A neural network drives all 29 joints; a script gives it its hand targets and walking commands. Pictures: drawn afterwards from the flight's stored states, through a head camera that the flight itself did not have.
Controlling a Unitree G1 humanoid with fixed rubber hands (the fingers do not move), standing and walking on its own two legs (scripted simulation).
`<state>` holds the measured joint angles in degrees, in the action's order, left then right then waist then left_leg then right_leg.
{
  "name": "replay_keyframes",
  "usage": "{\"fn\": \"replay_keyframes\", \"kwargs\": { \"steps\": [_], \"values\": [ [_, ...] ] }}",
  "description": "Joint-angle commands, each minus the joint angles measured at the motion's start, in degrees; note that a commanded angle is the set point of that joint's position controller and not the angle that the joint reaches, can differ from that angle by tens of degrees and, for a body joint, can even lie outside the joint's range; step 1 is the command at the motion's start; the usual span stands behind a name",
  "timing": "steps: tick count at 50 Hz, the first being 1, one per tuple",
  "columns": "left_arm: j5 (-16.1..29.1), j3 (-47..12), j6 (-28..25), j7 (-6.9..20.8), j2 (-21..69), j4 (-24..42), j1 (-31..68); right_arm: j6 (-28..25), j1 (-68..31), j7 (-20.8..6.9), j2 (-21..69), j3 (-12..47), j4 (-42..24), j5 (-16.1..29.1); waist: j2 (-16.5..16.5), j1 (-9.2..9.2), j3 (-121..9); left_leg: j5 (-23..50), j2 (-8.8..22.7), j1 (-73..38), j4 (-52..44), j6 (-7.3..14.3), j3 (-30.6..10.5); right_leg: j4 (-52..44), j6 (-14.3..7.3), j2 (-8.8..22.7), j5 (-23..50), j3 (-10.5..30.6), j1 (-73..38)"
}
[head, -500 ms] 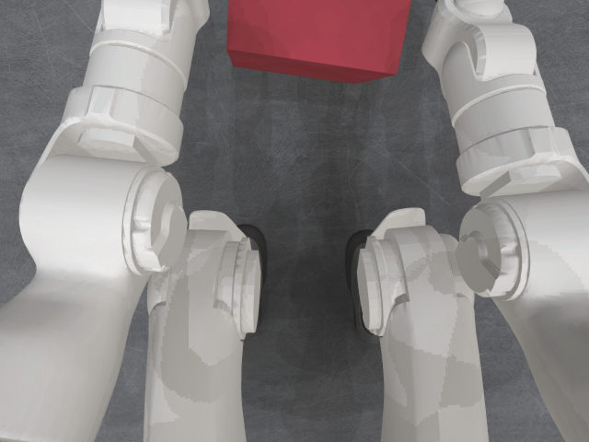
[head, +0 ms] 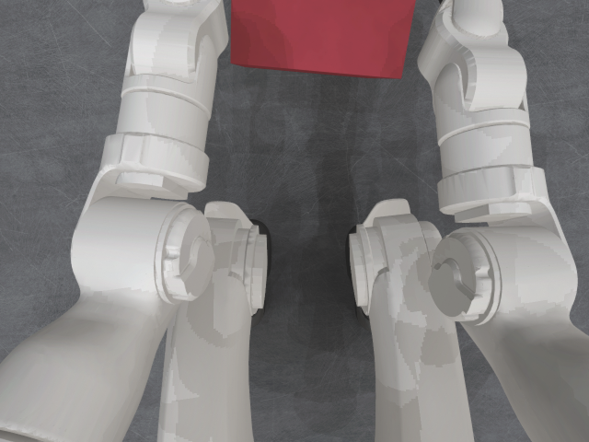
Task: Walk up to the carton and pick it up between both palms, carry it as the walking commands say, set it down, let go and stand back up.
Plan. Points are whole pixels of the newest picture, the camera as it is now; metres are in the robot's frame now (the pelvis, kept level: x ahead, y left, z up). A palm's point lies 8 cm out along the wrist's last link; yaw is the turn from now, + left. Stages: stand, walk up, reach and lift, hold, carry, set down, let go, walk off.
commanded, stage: reach and lift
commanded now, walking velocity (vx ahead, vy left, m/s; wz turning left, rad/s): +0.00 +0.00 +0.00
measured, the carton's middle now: out of the picture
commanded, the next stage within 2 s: none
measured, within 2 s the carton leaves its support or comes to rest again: neither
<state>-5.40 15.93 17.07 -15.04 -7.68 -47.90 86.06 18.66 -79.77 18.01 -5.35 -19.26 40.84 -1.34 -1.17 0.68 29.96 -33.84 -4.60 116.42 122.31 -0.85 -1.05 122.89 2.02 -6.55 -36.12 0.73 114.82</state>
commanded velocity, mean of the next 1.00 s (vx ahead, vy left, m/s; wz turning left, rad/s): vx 0.00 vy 0.00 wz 0.00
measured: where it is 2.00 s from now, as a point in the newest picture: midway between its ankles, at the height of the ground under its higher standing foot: (309, 292)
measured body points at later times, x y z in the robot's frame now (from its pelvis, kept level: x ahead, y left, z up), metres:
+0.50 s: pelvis -0.03 +0.00 +0.04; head +0.33 +0.00 +0.30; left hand +0.56 +0.12 -0.07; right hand +0.53 -0.14 -0.08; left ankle +0.12 +0.11 -0.37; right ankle +0.11 -0.12 -0.37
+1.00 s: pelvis -0.03 -0.01 +0.08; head +0.29 +0.00 +0.38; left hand +0.53 +0.12 +0.00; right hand +0.51 -0.13 +0.00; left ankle +0.12 +0.11 -0.37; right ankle +0.11 -0.12 -0.37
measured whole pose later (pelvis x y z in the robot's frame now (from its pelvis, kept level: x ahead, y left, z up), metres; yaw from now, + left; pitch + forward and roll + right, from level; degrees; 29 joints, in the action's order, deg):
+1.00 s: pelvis -0.03 -0.01 +0.08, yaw +1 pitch +20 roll -1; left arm -8.2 19.0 23.7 -14.0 -4.7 -39.5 80.0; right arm 25.3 -74.8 20.2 1.8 -23.3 30.6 -6.4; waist -0.6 1.2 30.0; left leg -27.2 -5.5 98.0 105.0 -2.0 -3.1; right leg 106.0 1.1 -5.5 -29.6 0.7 96.6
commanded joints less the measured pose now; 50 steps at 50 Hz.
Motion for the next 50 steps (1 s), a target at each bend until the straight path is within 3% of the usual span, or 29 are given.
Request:
{"fn": "replay_keyframes", "kwargs": {
  "steps": [1, 2, 5, 6, 7, 8, 11, 13, 15, 17, 18, 23, 26, 27, 28, 30, 31, 32, 33, 34, 36, 37, 38, 39, 41, 42, 43, 46, 50],
  "values": [
    [12.9, -30.2, 0.3, 21.6, 61.4, 11.7, 35.4, -2.5, -53.6, -23.0, 52.3, 36.5, -20.2, 11.6, 2.5, 2.98, -130.0, 28.5, -4.8, -42.9, -9.3, 0.7, 2.9, -12.2, -0.9, -2.5, 34.4, -3.0, -46.2],
    [14.3, -30.6, 1.1, 21.7, 60.4, 13.7, 36.2, -1.9, -57.4, -22.1, 53.9, 38.8, -25.1, 12.8, 4.4, 1.29, -135.0, 30.1, -5.3, -45.3, -10.8, 1.4, 3.0, -12.3, 0.0, -2.9, 36.3, -3.5, -51.1],
    [11.9, -29.8, 2.0, 21.8, 61.1, 11.3, 38.7, -0.8, -52.9, -22.2, 53.7, 32.9, -16.5, 9.6, 0.3, 3.09, -125.8, 22.8, -4.8, -44.2, -12.3, 0.9, 2.0, -15.0, -1.1, -2.4, 25.5, -3.6, -40.0],
    [12.9, -30.7, 2.0, 21.9, 61.6, 13.7, 40.6, -0.8, -55.4, -22.3, 54.0, 34.2, -19.7, 10.6, -0.1, 3.02, -130.0, 23.4, -5.2, -46.8, -12.5, 0.8, 2.2, -15.8, -1.0, -2.4, 26.0, -3.5, -41.6],
    [9.9, -27.5, 2.2, 21.9, 60.5, 8.3, 39.3, -0.2, -52.3, -22.8, 53.1, 30.1, -12.0, 8.1, -2.7, 2.56, -118.2, 17.5, -4.7, -41.7, -13.4, 0.9, 1.7, -15.7, -1.7, -2.0, 20.7, -2.9, -34.2],
    [9.9, -27.4, 2.3, 21.9, 60.7, 8.4, 39.4, -1.1, -55.8, -23.0, 51.8, 30.8, -16.1, 8.0, -2.2, 2.11, -120.8, 18.2, -4.6, -43.7, -14.0, 0.9, 1.5, -16.1, -1.8, -2.0, 20.2, -3.3, -33.7],
    [7.5, -23.2, 2.7, 22.9, 61.8, 5.4, 39.8, -0.3, -51.2, -24.2, 52.0, 23.1, -6.1, 4.1, -4.9, 4.29, -111.6, 10.6, -3.7, -38.9, -15.6, 0.3, 2.5, -18.5, -2.8, -1.6, 13.1, -3.2, -29.5],
    [8.0, -24.0, 2.9, 22.8, 63.3, 7.6, 40.1, -0.2, -54.7, -24.4, 52.4, 24.1, -10.5, 5.1, -3.5, 4.8, -120.4, 14.4, -3.7, -43.6, -16.5, 0.8, 1.7, -18.2, -1.9, -2.0, 16.0, -5.0, -32.8],
    [9.2, -24.4, 3.9, 23.0, 62.3, 9.6, 39.8, 0.7, -58.0, -24.0, 53.2, 28.1, -17.3, 6.7, -1.2, 3.24, -129.2, 18.7, -4.5, -45.9, -16.5, 1.0, 2.7, -19.6, -1.2, -2.1, 20.1, -4.4, -41.2],
    [8.9, -24.6, 5.0, 23.3, 63.2, 8.1, 38.2, 2.1, -56.1, -23.9, 55.6, 28.8, -15.6, 6.4, -1.6, 2.99, -130.7, 16.7, -4.4, -46.2, -16.2, 1.2, 3.0, -18.9, -1.4, -2.1, 19.3, -3.9, -42.6],
    [9.0, -23.6, 4.9, 23.6, 62.4, 8.2, 37.5, 2.9, -55.2, -24.3, 58.8, 29.8, -14.6, 6.7, 2.3, 1.76, -130.9, 16.5, -4.8, -44.0, -17.3, 1.6, 3.3, -20.1, -1.0, -2.3, 19.7, -3.8, -44.8],
    [6.4, -24.2, 5.5, 23.7, 65.2, 8.0, 34.5, 3.2, -50.8, -25.5, 60.1, 29.3, -13.7, 5.8, -2.2, 1.02, -127.7, 16.1, -4.0, -45.1, -19.2, 1.6, 3.4, -21.4, -1.3, -2.3, 18.8, -3.3, -38.9],
    [8.4, -26.9, 5.6, 23.3, 68.4, 11.0, 32.8, 3.4, -50.8, -25.6, 60.5, 33.9, -17.6, 7.4, 1.3, 1.97, -138.0, 22.4, -4.8, -52.9, -20.3, 1.4, 1.7, -22.0, -0.9, -3.1, 24.2, -4.6, -43.9],
    [10.1, -30.4, 6.1, 23.1, 71.1, 12.5, 31.2, 2.8, -51.4, -25.1, 59.8, 36.4, -22.4, 8.4, -0.5, 2.83, -144.0, 25.8, -5.2, -56.0, -19.6, 1.1, 1.5, -21.6, -1.1, -3.2, 27.4, -4.3, -47.5],
    [10.6, -30.9, 5.5, 23.1, 68.2, 15.3, 32.5, 3.7, -48.7, -25.0, 62.4, 37.2, -19.4, 9.5, 0.2, 1.31, -142.7, 26.2, -5.3, -55.2, -20.5, 1.4, 2.0, -21.7, -0.7, -3.2, 28.9, -3.7, -49.1],
    [9.5, -29.6, 5.7, 23.1, 68.2, 11.3, 30.5, 3.6, -48.0, -24.7, 61.6, 36.8, -18.1, 7.8, 2.4, 2.26, -137.2, 24.6, -5.3, -53.3, -21.3, 1.3, 1.3, -22.7, -0.5, -3.3, 27.0, -3.8, -47.0],
    [10.6, -32.1, 5.1, 22.6, 67.3, 15.6, 31.3, 2.6, -50.4, -24.2, 61.9, 38.7, -24.7, 10.0, 0.5, 0.93, -142.6, 26.4, -5.3, -55.2, -20.1, 1.3, 1.9, -22.5, -0.4, -3.3, 29.3, -2.7, -49.5],
    [11.0, -32.4, 4.9, 22.3, 66.2, 16.1, 33.3, 3.0, -47.2, -24.1, 60.7, 38.7, -21.6, 9.3, 0.8, 1.73, -140.0, 26.1, -5.5, -53.1, -20.6, 0.5, 1.6, -23.0, -0.7, -3.1, 30.0, -2.4, -49.8],
    [13.0, -35.5, 5.1, 22.0, 68.0, 20.0, 34.2, 2.6, -50.0, -23.5, 59.5, 40.7, -28.2, 11.2, -0.3, 3.02, -147.1, 28.6, -5.6, -60.6, -20.6, 0.2, 1.3, -23.5, -0.8, -3.5, 31.2, -2.9, -52.1],
    [12.7, -35.2, 4.9, 21.7, 66.8, 19.2, 34.6, 2.7, -51.0, -23.2, 58.9, 40.8, -26.8, 11.5, -2.1, 0.87, -146.3, 28.9, -6.1, -60.3, -20.3, 0.2, 1.6, -23.4, -0.6, -3.3, 30.8, -2.0, -51.6],
    [12.3, -34.5, 5.0, 21.4, 66.7, 19.3, 36.0, 2.9, -49.7, -22.9, 58.9, 39.2, -23.8, 10.8, -2.6, 1.22, -139.5, 25.0, -5.5, -57.8, -22.2, 0.4, 1.2, -24.6, -0.7, -2.7, 27.4, -1.6, -50.9],
    [8.5, -28.8, 5.2, 21.6, 64.1, 10.5, 31.6, 3.3, -47.6, -23.3, 58.0, 34.5, -15.7, 7.3, -0.9, 1.48, -126.6, 17.2, -5.4, -51.4, -23.2, 0.7, 1.1, -26.1, -0.7, -2.7, 18.9, -2.1, -43.8],
    [8.0, -28.0, 5.0, 22.0, 64.3, 10.1, 32.6, 3.1, -47.6, -24.0, 60.1, 34.0, -14.0, 8.1, -0.9, -0.73, -124.7, 16.0, -5.1, -51.3, -24.3, 1.1, 1.2, -26.5, -0.7, -2.5, 17.7, -2.2, -43.0],
    [6.5, -24.9, 5.4, 22.5, 65.6, 3.8, 27.8, 3.0, -45.0, -24.2, 58.1, 31.6, -10.2, 4.9, 1.8, 2.06, -117.7, 13.3, -4.8, -47.6, -25.6, 1.2, 0.7, -26.8, -0.9, -2.7, 14.6, -3.3, -39.8],
    [8.0, -26.9, 4.9, 22.9, 67.0, 9.0, 28.9, 2.1, -49.7, -24.2, 60.8, 35.9, -19.5, 8.1, 1.7, -0.11, -130.0, 18.4, -5.1, -52.7, -25.1, 1.3, 1.7, -27.5, -0.6, -3.1, 20.7, -2.4, -48.5],
    [10.1, -29.4, 5.2, 22.9, 68.6, 12.5, 32.0, 2.1, -50.2, -23.8, 60.2, 36.0, -22.4, 8.1, 1.4, 2.83, -135.9, 19.9, -5.5, -54.9, -25.2, 1.1, 1.1, -27.7, -0.5, -3.3, 22.3, -3.2, -51.8],
    [8.5, -27.5, 5.8, 23.0, 67.6, 9.3, 29.5, 2.4, -52.1, -23.8, 60.8, 36.4, -21.8, 9.3, 0.6, 0.04, -136.9, 20.1, -5.3, -54.9, -25.5, 1.4, 1.7, -28.2, -0.2, -2.8, 22.1, -2.7, -52.6],
    [8.1, -28.0, 6.4, 23.6, 68.7, 8.5, 28.9, 4.0, -45.3, -24.1, 63.4, 34.1, -14.8, 7.0, 0.3, 2.16, -134.0, 16.8, -5.0, -53.3, -26.9, 1.2, 1.6, -29.3, -0.5, -2.5, 19.4, -2.4, -52.0],
    [10.5, -30.6, 6.8, 23.8, 71.0, 14.4, 33.9, 4.8, -45.0, -24.4, 63.2, 35.1, -18.0, 6.8, -0.5, 3.97, -138.7, 16.7, -5.3, -59.1, -29.0, 0.8, 1.4, -31.8, -1.2, -2.6, 19.3, -2.3, -55.3]
  ]
}}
